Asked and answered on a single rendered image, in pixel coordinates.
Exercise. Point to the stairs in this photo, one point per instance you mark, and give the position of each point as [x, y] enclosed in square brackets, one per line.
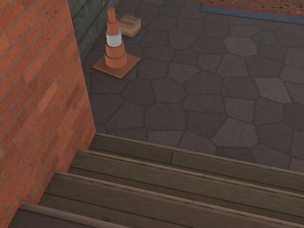
[124, 183]

